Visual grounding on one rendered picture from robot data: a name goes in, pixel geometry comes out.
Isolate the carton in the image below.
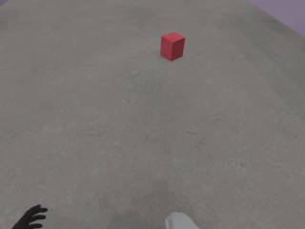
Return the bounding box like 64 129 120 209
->
160 32 185 62

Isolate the right robot thigh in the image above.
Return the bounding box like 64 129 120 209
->
165 213 199 229

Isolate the robot left hand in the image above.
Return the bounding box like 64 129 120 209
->
11 204 48 229

